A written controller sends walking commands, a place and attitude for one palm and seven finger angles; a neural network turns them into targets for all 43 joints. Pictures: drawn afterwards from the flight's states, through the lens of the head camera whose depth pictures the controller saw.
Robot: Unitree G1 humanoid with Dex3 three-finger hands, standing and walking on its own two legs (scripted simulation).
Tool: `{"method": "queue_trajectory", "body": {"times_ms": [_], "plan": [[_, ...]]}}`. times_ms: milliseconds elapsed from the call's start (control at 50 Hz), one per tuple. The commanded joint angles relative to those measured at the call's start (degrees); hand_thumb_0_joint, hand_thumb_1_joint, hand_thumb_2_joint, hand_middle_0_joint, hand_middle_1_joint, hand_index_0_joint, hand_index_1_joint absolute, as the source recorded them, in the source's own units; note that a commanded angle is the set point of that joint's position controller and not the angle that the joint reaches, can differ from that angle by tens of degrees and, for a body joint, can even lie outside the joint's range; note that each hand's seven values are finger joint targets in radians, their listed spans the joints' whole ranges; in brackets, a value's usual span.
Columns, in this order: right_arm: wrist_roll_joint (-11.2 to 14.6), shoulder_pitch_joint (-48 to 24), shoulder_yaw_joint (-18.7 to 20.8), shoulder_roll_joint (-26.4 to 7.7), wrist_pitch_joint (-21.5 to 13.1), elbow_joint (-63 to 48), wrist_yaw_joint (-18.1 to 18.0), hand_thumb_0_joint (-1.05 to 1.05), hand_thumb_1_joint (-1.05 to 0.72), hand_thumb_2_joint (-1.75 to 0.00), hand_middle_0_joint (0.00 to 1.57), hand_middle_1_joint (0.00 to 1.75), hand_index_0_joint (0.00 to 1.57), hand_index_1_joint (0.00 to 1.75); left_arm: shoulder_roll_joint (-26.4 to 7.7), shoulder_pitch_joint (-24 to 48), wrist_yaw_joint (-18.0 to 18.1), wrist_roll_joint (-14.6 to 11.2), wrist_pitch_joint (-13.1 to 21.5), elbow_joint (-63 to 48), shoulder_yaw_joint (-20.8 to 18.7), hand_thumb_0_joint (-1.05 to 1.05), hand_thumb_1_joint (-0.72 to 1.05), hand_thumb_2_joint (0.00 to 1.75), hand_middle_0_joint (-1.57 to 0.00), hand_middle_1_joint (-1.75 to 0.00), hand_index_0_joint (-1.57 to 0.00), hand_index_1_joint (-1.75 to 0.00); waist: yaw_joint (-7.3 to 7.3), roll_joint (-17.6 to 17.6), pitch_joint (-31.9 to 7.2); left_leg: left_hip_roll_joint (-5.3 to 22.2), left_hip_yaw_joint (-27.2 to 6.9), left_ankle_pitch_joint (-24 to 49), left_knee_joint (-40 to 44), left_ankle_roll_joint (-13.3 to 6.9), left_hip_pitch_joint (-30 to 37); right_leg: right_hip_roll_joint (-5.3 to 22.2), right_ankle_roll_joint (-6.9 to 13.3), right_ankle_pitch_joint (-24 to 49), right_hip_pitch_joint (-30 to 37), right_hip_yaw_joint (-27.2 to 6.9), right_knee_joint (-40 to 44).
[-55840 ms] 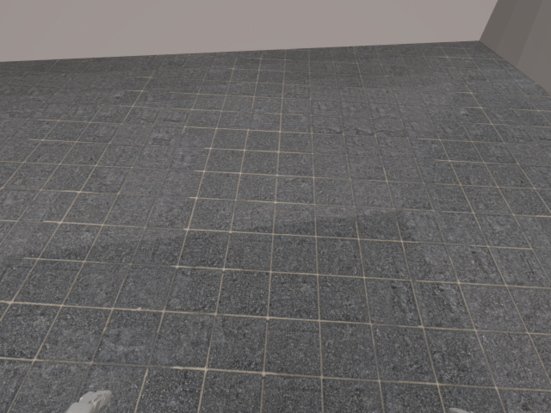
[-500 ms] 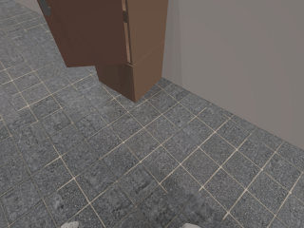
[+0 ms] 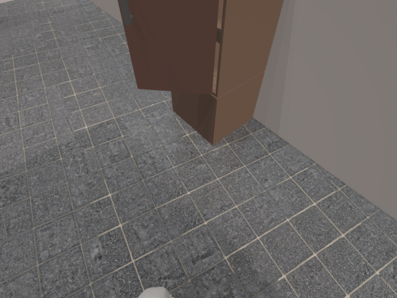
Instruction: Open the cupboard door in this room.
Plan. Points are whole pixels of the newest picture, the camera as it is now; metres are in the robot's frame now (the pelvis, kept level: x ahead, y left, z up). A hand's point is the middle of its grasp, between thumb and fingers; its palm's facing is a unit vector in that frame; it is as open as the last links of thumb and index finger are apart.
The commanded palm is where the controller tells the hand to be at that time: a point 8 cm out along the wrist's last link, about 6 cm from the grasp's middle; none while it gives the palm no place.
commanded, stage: take the last steps up to it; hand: left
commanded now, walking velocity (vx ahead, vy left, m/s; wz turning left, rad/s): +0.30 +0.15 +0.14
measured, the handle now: (126, 5) +1.06 +0.39 +0.08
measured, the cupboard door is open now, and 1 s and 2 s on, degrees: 44 44 44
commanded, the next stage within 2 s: come to a stop and stand still in 1.22 s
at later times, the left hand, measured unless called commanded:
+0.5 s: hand (97, 251) +0.23 +0.28 -0.16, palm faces +0.04 -0.98 -0.17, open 7.4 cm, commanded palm none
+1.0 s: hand (109, 213) +0.33 +0.29 -0.17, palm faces +0.10 -0.98 -0.20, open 7.2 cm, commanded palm none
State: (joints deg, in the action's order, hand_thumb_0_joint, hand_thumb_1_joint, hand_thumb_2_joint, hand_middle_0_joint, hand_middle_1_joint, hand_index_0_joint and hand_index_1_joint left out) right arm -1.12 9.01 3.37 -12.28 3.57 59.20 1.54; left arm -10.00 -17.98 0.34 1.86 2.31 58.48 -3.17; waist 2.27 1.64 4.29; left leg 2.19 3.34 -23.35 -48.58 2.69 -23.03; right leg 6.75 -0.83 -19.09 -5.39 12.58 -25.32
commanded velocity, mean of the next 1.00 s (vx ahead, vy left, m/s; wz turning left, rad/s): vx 0.30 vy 0.08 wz -0.01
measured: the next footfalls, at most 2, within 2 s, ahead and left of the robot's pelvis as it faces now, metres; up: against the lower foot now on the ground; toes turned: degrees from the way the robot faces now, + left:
left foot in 0.12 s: +0.09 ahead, +0.15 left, +0.00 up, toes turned +8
right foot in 0.68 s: +0.33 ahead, -0.01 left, +0.00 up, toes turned -6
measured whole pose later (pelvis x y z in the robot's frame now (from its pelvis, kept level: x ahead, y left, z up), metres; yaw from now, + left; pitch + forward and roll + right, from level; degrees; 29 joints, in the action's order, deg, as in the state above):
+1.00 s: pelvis +0.33 +0.10 +0.00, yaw +2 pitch +0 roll +0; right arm -1.4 12.0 3.4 -10.5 -1.0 59.9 0.4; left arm -9.9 -16.8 0.1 1.3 3.8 62.0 -3.6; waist 0.6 0.0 3.0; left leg 6.2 3.0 -13.2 -42.4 1.8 -28.2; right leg 1.7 0.7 -16.0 -6.0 7.9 -22.0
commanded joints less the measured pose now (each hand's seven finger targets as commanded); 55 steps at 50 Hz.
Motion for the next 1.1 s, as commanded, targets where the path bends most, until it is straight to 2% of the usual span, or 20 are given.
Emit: {"method": "queue_trajectory", "body": {"times_ms": [0, 60, 80, 100, 120, 200, 240, 360, 540, 580, 620, 640, 660, 680, 720, 800, 940, 1020, 1060, 1080], "plan": [[0.3, -6.9, -0.1, -1.7, -2.9, -7.0, 0.8, 0.0, -0.9, -0.9, 0.2, 0.3, 0.2, 0.3, -11.8, -4.4, 0.4, 0.2, 0.7, -0.2, -2.8, 0.0, 0.9, 0.9, -0.2, -0.3, -0.2, -0.3, 1.4, 8.3, -0.1, 0.2, 1.5, 0.0, 8.6, -1.1, -3.5, 17.0, 7.9, 13.1, 2.7, -12.9, 9.3], [0.0, 2.5, 0.1, -2.7, -3.9, -4.3, 0.5, 0.0, -0.9, -0.9, 0.2, 0.3, 0.2, 0.3, -12.1, -0.2, 0.0, -0.2, 0.4, -0.3, -2.8, 0.0, 0.9, 0.9, -0.2, -0.3, -0.2, -0.3, -4.03, 5.6, -2.0, -3.8, 6.8, 7.2, 21.2, -2.3, 15.7, 12.1, 4.0, 11.1, -8.1, -6.0, 1.7], [-0.1, 9.9, 0.9, -6.7, -4.4, -2.0, -0.2, 0.0, -0.9, -0.9, 0.2, 0.3, 0.2, 0.3, -10.5, 0.9, -0.5, -0.6, 0.2, -0.9, -2.4, 0.0, 0.9, 0.9, -0.2, -0.3, -0.2, -0.3, -7.54, -2.9, -5.3, -1.1, 3.2, 6.2, 24.0, -3.7, 26.5, 8.6, 2.1, 10.6, -14.0, -2.0, -10.4], [-0.9, 17.0, 2.7, -13.2, -4.9, -0.5, -0.9, 0.0, -0.9, -0.9, 0.2, 0.3, 0.2, 0.3, -6.1, 0.9, -1.0, -1.1, 0.0, -2.8, -1.5, 0.0, 0.9, 0.9, -0.2, -0.3, -0.2, -0.3, -10.06, -21.6, -8.7, 14.5, -20.4, 3.6, 29.6, -9.6, 34.1, -0.7, -1.4, -12.4, -27.9, 1.4, -29.0], [-0.5, 21.1, 3.0, -15.0, -4.4, 0.4, -2.0, 0.0, -0.9, -0.9, 0.2, 0.3, 0.2, 0.3, -5.2, 5.9, -0.5, -0.6, -0.3, -5.1, -0.8, 0.0, 0.9, 0.9, -0.2, -0.3, -0.2, -0.3, -11.43, -19.9, -8.3, 19.2, -26.0, 6.0, 34.7, -14.1, 31.7, -2.3, -0.2, -17.9, -33.6, -5.7, -39.9], [-0.3, 8.9, 0.1, -6.4, -5.7, -3.1, -2.7, 0.0, -0.9, -0.9, 0.2, 0.3, 0.2, 0.3, -4.2, 4.5, -0.9, -0.1, -0.9, -2.0, -0.8, 0.0, 0.9, 0.9, -0.2, -0.3, -0.2, -0.3, -3.99, -7.9, 1.8, 14.3, -16.1, 8.3, 38.1, -12.9, 15.3, 2.7, 1.1, -2.6, -31.9, -11.4, -45.4], [-0.1, 9.6, -0.5, -5.1, -6.9, -2.3, -2.8, 0.0, -0.9, -0.9, 0.2, 0.3, 0.2, 0.3, -3.5, 1.3, -1.2, -0.1, -1.2, -0.5, -0.5, 0.0, 0.9, 0.9, -0.2, -0.3, -0.2, -0.3, -2.24, -6.2, 0.7, 11.7, -10.9, 18.5, 38.5, -12.0, 16.6, 1.8, 0.5, 2.0, -30.4, -10.7, -43.7], [0.0, 14.6, -0.6, -3.6, -7.7, 0.7, -2.9, 0.0, -0.9, -0.9, 0.2, 0.3, 0.2, 0.3, -3.1, 5.7, -0.9, -0.3, -1.7, -2.3, -0.6, 0.0, 0.9, 0.9, -0.2, -0.3, -0.2, -0.3, -1.82, -3.7, 0.0, 11.3, -6.8, 30.8, 39.0, -12.5, 21.5, 0.8, -0.3, 7.9, -33.0, -10.6, -35.6], [-0.7, 23.4, -1.4, -2.4, -7.6, 6.1, -3.5, 0.0, -0.9, -0.9, 0.2, 0.3, 0.2, 0.3, -1.6, 17.9, -1.2, -0.7, -0.7, -7.2, 0.5, 0.0, 0.9, 0.9, -0.2, -0.3, -0.2, -0.3, -5.02, -5.5, 3.2, 12.1, -4.5, 45.0, 34.2, -11.5, 26.7, -2.4, 2.8, 6.2, -28.8, -7.0, -16.7], [-0.6, 23.4, -1.5, -3.1, -7.5, 6.8, -3.6, 0.0, -0.9, -0.9, 0.2, 0.3, 0.2, 0.3, -1.9, 15.3, -1.1, -0.7, -0.6, -6.7, 0.4, 0.0, 0.9, 0.9, -0.2, -0.3, -0.2, -0.3, -3.55, -5.2, 1.7, 11.3, -3.0, 55.6, 30.0, -10.7, 25.7, -5.3, 4.2, 4.2, -21.4, -5.0, -13.6], [0.0, 21.7, -1.2, -4.1, -7.5, 6.8, -3.7, 0.0, -0.9, -0.9, 0.2, 0.3, 0.2, 0.3, -3.5, 4.8, -0.7, -0.7, 0.1, -3.7, -0.3, 0.0, 0.9, 0.9, -0.2, -0.3, -0.2, -0.3, 1.35, -5.0, -3.0, 8.8, -1.2, 62.7, 18.5, -8.0, 22.8, -7.6, 5.5, 7.5, -7.2, -4.0, -7.7], [0.7, 19.8, -1.0, -4.1, -7.7, 5.9, -3.5, 0.0, -0.9, -0.9, 0.2, 0.3, 0.2, 0.3, -6.0, -3.9, -0.3, -0.5, 0.6, -1.4, -1.3, 0.0, 0.9, 0.9, -0.2, -0.3, -0.2, -0.3, 5.18, -2.6, -7.3, 6.7, 0.3, 55.9, 7.8, -6.5, 13.3, -4.1, 7.4, 13.0, 7.7, -8.7, -6.0], [1.4, 20.1, -0.9, -2.3, -8.0, 4.5, -3.2, 0.0, -0.9, -0.9, 0.2, 0.3, 0.2, 0.3, -11.1, -12.1, 0.3, -0.3, 1.1, 0.9, -2.8, 0.0, 0.9, 0.9, -0.2, -0.3, -0.2, -0.3, 7.32, 6.8, -13.6, -1.5, 3.8, 26.6, -9.7, -4.1, -1.8, 11.6, 14.2, 21.1, 22.2, -30.2, -2.6], [1.4, 19.9, -0.8, -1.8, -7.7, 3.6, -3.2, 0.0, -0.9, -0.9, 0.2, 0.3, 0.2, 0.3, -13.5, -12.3, 0.3, -1.5, 0.9, 1.8, -2.9, 0.0, 0.9, 0.9, -0.2, -0.3, -0.2, -0.3, 5.23, 8.8, -14.3, -4.7, 0.5, -9.7, -26.8, -3.2, -8.9, 22.1, 19.7, 27.1, 21.5, -43.7, 4.8], [0.6, 11.2, -0.3, -0.4, -6.5, 1.7, -2.4, 0.0, -0.9, -0.9, 0.2, 0.3, 0.2, 0.3, -8.7, -2.6, 1.1, -1.6, 1.0, -0.7, -1.9, 0.0, 0.9, 0.9, -0.2, -0.3, -0.2, -0.3, 2.77, 0.1, 0.6, 2.0, -5.8, -1.2, -25.5, -4.0, -12.2, 17.6, 15.2, 12.9, 1.4, -34.6, 11.2], [-0.3, 16.4, -0.8, 4.0, -4.3, 3.3, -1.5, 0.0, -0.9, -0.9, 0.2, 0.3, 0.2, 0.3, -2.7, 2.9, 0.7, -1.0, 2.2, -0.9, -0.1, 0.0, 0.9, 0.9, -0.2, -0.3, -0.2, -0.3, -4.12, 5.4, 1.0, 4.2, -2.7, 7.2, -13.8, -1.7, -3.6, 9.0, 8.9, 11.7, -11.9, -16.1, 15.6], [-0.1, 5.0, -0.4, 3.3, -5.4, -1.2, -0.2, 0.0, -0.9, -0.9, 0.2, 0.3, 0.2, 0.3, -6.2, -1.1, -0.1, -0.5, 2.7, 1.6, -1.3, 0.0, 0.9, 0.9, -0.2, -0.3, -0.2, -0.3, -1.05, 4.8, -0.6, 2.6, 1.6, 10.5, 8.3, -0.4, -3.1, 8.7, 9.6, 15.6, -4.7, -14.4, 13.0], [-0.3, 4.3, -0.2, 0.4, -6.5, -1.5, -0.3, 0.0, -0.9, -0.9, 0.2, 0.3, 0.2, 0.3, -7.7, -0.8, 0.0, -0.6, 1.8, 2.7, -1.5, 0.0, 0.9, 0.9, -0.2, -0.3, -0.2, -0.3, -2.41, 5.6, -0.2, 0.1, 3.6, 12.9, 18.6, -1.1, 6.2, 8.5, 7.4, 15.6, -5.7, -12.9, 7.5], [-0.7, 14.1, 0.9, -4.7, -7.4, 1.3, -1.0, 0.0, -0.9, -0.9, 0.2, 0.3, 0.2, 0.3, -6.0, -0.8, -0.2, -0.8, 1.3, 2.2, -1.1, 0.0, 0.9, 0.9, -0.2, -0.3, -0.2, -0.3, -6.8, -5.0, -5.5, 3.2, -0.3, 15.8, 23.9, -3.0, 23.2, 3.3, 4.6, 14.9, -12.8, -8.4, -9.3], [-1.5, 20.1, 2.2, -10.6, -7.5, 2.2, -1.7, 0.0, -0.9, -0.9, 0.2, 0.3, 0.2, 0.3, -3.0, -3.0, -0.4, -1.3, 1.3, 1.2, -0.6, 0.0, 0.9, 0.9, -0.2, -0.3, -0.2, -0.3, -8.15, -18.3, -11.0, 16.4, -16.4, 22.5, 25.2, -9.1, 32.8, -4.0, 1.9, -3.3, -22.9, -2.8, -24.7]]}}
